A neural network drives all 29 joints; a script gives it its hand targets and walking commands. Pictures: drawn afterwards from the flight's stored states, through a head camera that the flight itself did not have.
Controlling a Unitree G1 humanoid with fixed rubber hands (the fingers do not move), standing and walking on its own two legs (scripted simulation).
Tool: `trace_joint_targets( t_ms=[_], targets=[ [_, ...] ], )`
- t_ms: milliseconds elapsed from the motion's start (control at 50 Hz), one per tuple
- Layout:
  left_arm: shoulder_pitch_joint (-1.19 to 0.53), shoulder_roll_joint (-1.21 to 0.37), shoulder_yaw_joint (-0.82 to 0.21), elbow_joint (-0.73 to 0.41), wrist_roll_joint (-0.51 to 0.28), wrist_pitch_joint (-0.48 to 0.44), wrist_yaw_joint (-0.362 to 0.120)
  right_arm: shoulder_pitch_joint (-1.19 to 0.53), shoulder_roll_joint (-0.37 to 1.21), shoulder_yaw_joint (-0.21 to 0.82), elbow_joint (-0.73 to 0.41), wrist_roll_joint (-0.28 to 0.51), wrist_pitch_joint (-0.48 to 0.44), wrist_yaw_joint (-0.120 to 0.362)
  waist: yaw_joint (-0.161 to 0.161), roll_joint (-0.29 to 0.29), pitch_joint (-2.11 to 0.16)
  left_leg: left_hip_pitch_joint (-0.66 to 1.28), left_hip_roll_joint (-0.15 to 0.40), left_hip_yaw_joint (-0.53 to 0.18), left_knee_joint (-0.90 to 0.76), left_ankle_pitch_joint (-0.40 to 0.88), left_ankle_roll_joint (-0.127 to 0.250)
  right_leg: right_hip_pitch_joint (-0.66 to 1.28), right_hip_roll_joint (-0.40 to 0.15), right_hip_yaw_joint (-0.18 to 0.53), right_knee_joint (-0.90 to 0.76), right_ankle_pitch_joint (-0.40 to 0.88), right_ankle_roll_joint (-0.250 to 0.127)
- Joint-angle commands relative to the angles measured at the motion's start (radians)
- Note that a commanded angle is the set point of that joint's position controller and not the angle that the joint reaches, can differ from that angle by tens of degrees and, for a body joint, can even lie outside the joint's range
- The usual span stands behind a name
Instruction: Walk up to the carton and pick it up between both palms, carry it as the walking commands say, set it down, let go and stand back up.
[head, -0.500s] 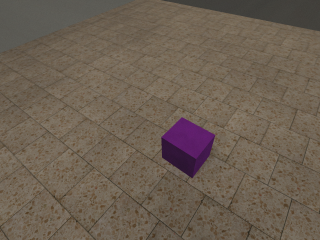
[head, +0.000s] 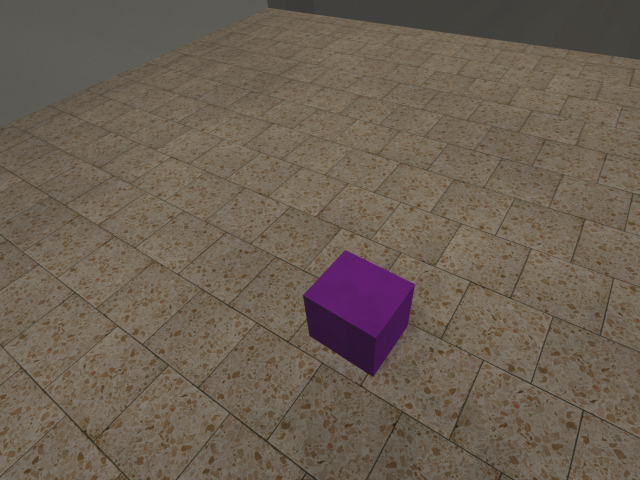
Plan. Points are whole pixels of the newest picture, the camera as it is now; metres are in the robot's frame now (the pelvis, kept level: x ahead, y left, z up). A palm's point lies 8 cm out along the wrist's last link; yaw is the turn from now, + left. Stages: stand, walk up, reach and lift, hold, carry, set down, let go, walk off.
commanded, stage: walk up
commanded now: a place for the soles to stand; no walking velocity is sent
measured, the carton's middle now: (358, 311) +0.80 -0.02 -0.64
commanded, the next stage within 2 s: none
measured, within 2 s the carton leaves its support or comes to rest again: neither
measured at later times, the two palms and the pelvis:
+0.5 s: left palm (132, 385) +0.28 +0.33 -0.07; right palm out of the picture +0.19 -0.34 -0.07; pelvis +0.16 +0.01 +0.00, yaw -3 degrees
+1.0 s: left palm (156, 357) +0.35 +0.33 -0.11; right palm (554, 354) +0.35 -0.30 -0.09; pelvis +0.25 +0.02 -0.01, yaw -2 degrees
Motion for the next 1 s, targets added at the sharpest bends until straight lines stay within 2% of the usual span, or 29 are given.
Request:
trace_joint_targets(
  t_ms=[0, 120, 160, 180, 200, 220, 240, 260, 320, 380, 420, 480, 500, 520, 540, 560, 580, 640, 680, 720, 760, 780, 800, 820, 840, 860, 900, 940, 980],
  targets=[
    [0.003, 0.211, 0.042, -0.1, -0.005, -0.022, 0.008, 0.03, -0.147, -0.042, -0.075, -0.008, -0.02, 0.012, -0.008, -0.168, 0.063, -0.108, 0.043, 0.009, -0.128, 0.044, -0.04, 0.007, -0.23, 0.295, -0.319, -0.02, -0.191],
    [0.062, 0.238, 0.043, -0.151, -0.008, -0.022, -0.001, -0.074, -0.111, -0.032, -0.156, -0.004, -0.029, 0.024, 0.025, -0.18, 0.048, -0.014, 0.011, 0.087, -0.393, 0.128, -0.027, 0.001, -0.223, 0.227, -0.282, 0.0, -0.187],
    [0.019, 0.228, 0.044, -0.177, -0.009, -0.017, -0.002, 0.012, -0.108, -0.038, -0.143, -0.001, -0.041, 0.021, -0.025, -0.151, 0.005, 0.135, -0.017, 0.113, -0.495, 0.196, -0.013, -0.063, -0.2, 0.193, -0.176, -0.043, -0.162],
    [0.039, 0.189, 0.023, -0.188, -0.011, -0.014, -0.001, 0.077, -0.142, -0.055, -0.124, -0.001, -0.051, 0.012, -0.056, -0.081, -0.038, 0.293, -0.04, 0.09, -0.558, 0.191, -0.006, -0.12, -0.157, 0.166, -0.057, -0.021, -0.13],
    [0.046, 0.145, 0.009, -0.198, -0.012, -0.019, 0.003, 0.187, -0.184, -0.075, -0.111, -0.015, -0.059, -0.003, -0.113, 0.037, -0.11, 0.452, 0.036, -0.031, -0.624, 0.051, 0.037, -0.216, -0.082, 0.091, 0.181, 0.026, -0.092],
    [0.05, 0.086, -0.005, -0.223, -0.02, -0.022, 0.009, 0.27, -0.278, -0.094, -0.128, -0.025, -0.068, -0.013, -0.142, 0.236, -0.15, 0.591, 0.306, -0.468, -0.726, -0.067, 0.152, -0.428, 0.05, 0.063, 0.5, -0.163, -0.027],
    [0.079, 0.153, -0.003, -0.2, -0.012, -0.018, 0.026, 0.219, -0.299, -0.102, -0.155, 0.009, -0.065, -0.017, -0.119, 0.125, -0.122, 0.469, 0.397, -0.574, -0.749, -0.044, 0.266, -0.443, 0.014, 0.149, 0.59, -0.28, -0.017],
    [0.069, 0.197, 0.009, -0.188, -0.017, -0.015, 0.03, 0.133, -0.242, -0.084, -0.17, 0.029, -0.061, -0.017, -0.084, 0.001, -0.046, 0.35, 0.382, -0.486, -0.728, -0.02, 0.297, -0.436, -0.028, 0.171, 0.625, -0.221, -0.011],
    [0.095, 0.167, 0.02, -0.171, -0.012, -0.012, 0.011, 0.075, -0.192, -0.056, -0.194, 0.005, -0.057, -0.01, -0.045, 0.091, 0.015, 0.211, 0.218, -0.198, -0.705, 0.165, 0.195, -0.325, -0.068, 0.088, 0.385, -0.185, 0.007],
    [0.067, 0.149, 0.024, -0.18, -0.011, -0.011, -0.008, 0.087, -0.208, -0.062, -0.208, -0.006, -0.055, 0.001, -0.044, 0.183, 0.029, 0.056, 0.208, -0.118, -0.733, 0.117, 0.197, -0.192, -0.076, 0.016, 0.254, -0.096, 0.014],
    [0.058, 0.142, 0.035, -0.173, -0.006, -0.015, -0.016, 0.073, -0.204, -0.061, -0.217, -0.005, -0.048, 0.009, -0.044, 0.166, 0.018, -0.013, 0.169, -0.076, -0.721, -0.035, 0.186, -0.1, -0.051, -0.031, 0.144, -0.051, 0.006],
    [0.116, 0.146, 0.054, -0.149, 0.005, -0.02, -0.001, 0.073, -0.163, -0.042, -0.225, 0.003, -0.034, 0.008, 0.007, 0.041, -0.032, -0.125, 0.115, -0.022, -0.516, -0.029, 0.132, 0.152, 0.008, -0.06, 0.019, 0.008, -0.005],
    [0.143, 0.165, 0.06, -0.148, 0.008, -0.022, 0.01, 0.101, -0.122, -0.026, -0.223, -0.004, -0.032, -0.002, 0.026, -0.017, -0.046, -0.195, 0.089, 0.001, -0.394, -0.052, 0.108, 0.227, -0.014, 0.001, -0.016, -0.084, -0.031],
    [0.205, 0.226, 0.076, -0.147, 0.019, -0.033, 0.023, 0.088, -0.061, -0.006, -0.246, -0.003, -0.033, -0.007, 0.069, -0.218, -0.047, -0.305, 0.0, 0.064, -0.098, -0.061, 0.051, 0.262, -0.229, 0.359, -0.164, -0.264, -0.107],
    [0.182, 0.327, 0.087, -0.185, 0.005, -0.037, 0.029, 0.088, -0.111, -0.011, -0.251, -0.005, -0.025, -0.018, 0.078, -0.244, -0.052, -0.399, -0.044, 0.023, 0.081, -0.176, 0.02, 0.217, -0.466, 0.713, -0.313, -0.359, -0.208],
    [0.115, 0.317, 0.071, -0.178, -0.013, -0.037, 0.035, 0.067, -0.179, -0.029, -0.229, 0.005, -0.017, -0.031, 0.05, -0.137, 0.007, -0.359, 0.006, -0.074, 0.129, -0.152, 0.014, 0.1, -0.461, 0.697, -0.303, -0.328, -0.269],
    [0.069, 0.282, 0.068, -0.192, -0.017, -0.037, 0.041, 0.113, -0.185, -0.03, -0.209, 0.01, -0.02, -0.027, 0.014, -0.112, 0.054, -0.348, 0.034, -0.076, 0.097, -0.073, 0.012, 0.087, -0.403, 0.559, -0.253, -0.179, -0.253],
    [0.016, 0.222, 0.036, -0.193, -0.017, -0.029, 0.041, 0.193, -0.152, -0.031, -0.148, 0.008, -0.024, -0.022, -0.02, -0.206, 0.0, -0.143, 0.024, 0.016, -0.071, 0.009, -0.013, -0.004, -0.245, 0.224, -0.133, 0.271, -0.195],
    [0.031, 0.2, 0.021, -0.191, -0.007, -0.022, 0.039, 0.158, -0.1, -0.015, -0.155, 0.013, -0.02, -0.021, -0.015, -0.242, -0.019, -0.029, 0.009, 0.057, -0.195, 0.018, -0.019, -0.055, -0.241, 0.16, -0.081, 0.473, -0.202],
    [0.014, 0.204, 0.013, -0.181, -0.014, -0.014, 0.045, 0.115, -0.078, -0.006, -0.149, 0.013, -0.013, -0.029, -0.015, -0.228, -0.014, 0.038, -0.019, 0.093, -0.247, 0.084, -0.01, -0.077, -0.241, 0.155, -0.044, 0.535, -0.184],
    [-0.035, 0.2, -0.002, -0.187, -0.021, 0.0, 0.047, 0.141, -0.086, -0.006, -0.132, 0.018, -0.016, -0.034, -0.04, -0.237, -0.064, 0.164, -0.036, 0.114, -0.381, 0.184, 0.007, -0.126, -0.206, 0.136, 0.028, 0.376, -0.154],
    [-0.049, 0.174, -0.006, -0.186, -0.023, 0.009, 0.046, 0.15, -0.109, -0.014, -0.111, 0.009, -0.022, -0.039, -0.06, -0.187, -0.071, 0.205, -0.039, 0.087, -0.441, 0.233, 0.019, -0.15, -0.18, 0.118, 0.082, 0.238, -0.115],
    [-0.026, 0.143, -0.017, -0.19, -0.02, 0.011, 0.049, 0.135, -0.164, -0.026, -0.109, 0.002, -0.028, -0.042, -0.048, -0.045, -0.103, 0.28, 0.08, -0.073, -0.492, 0.326, 0.049, -0.223, -0.137, 0.1, 0.156, 0.072, -0.064],
    [-0.022, 0.085, -0.041, -0.182, -0.026, 0.019, 0.05, 0.109, -0.205, -0.031, -0.126, -0.006, -0.04, -0.046, -0.034, 0.085, -0.092, 0.216, 0.257, -0.328, -0.598, 0.353, 0.122, -0.229, -0.056, 0.037, 0.269, -0.127, 0.002],
    [0.013, 0.11, -0.039, -0.139, -0.042, 0.031, 0.062, 0.036, -0.234, -0.024, -0.121, 0.01, -0.04, -0.044, -0.011, 0.145, -0.08, 0.126, 0.309, -0.342, -0.598, 0.413, 0.231, -0.155, -0.047, 0.053, 0.293, -0.294, 0.007],
    [0.025, 0.128, -0.03, -0.119, -0.035, 0.028, 0.062, -0.02, -0.21, -0.017, -0.128, 0.013, -0.034, -0.044, 0.0, 0.095, -0.058, 0.081, 0.278, -0.279, -0.564, 0.443, 0.225, -0.116, -0.064, 0.055, 0.251, -0.298, 0.002],
    [0.029, 0.146, -0.024, -0.086, -0.025, 0.018, 0.058, -0.094, -0.181, 0.005, -0.108, 0.015, -0.016, -0.042, 0.025, 0.1, -0.044, 0.026, 0.153, -0.128, -0.508, 0.38, 0.105, -0.016, -0.063, 0.045, 0.073, -0.036, -0.004],
    [-0.025, 0.203, -0.018, -0.071, -0.007, 0.01, 0.055, -0.088, -0.131, 0.023, -0.087, 0.028, -0.008, -0.04, -0.01, -0.03, -0.057, 0.052, 0.078, -0.056, -0.462, 0.263, 0.033, -0.025, -0.135, 0.175, -0.009, 0.079, -0.045],
    [-0.083, 0.185, -0.029, -0.053, -0.018, 0.015, 0.048, -0.105, -0.143, 0.02, -0.05, 0.024, -0.007, -0.038, -0.025, -0.008, -0.042, 0.109, 0.057, -0.05, -0.49, 0.131, 0.019, -0.088, -0.132, 0.164, -0.037, 0.027, -0.041]
  ],
)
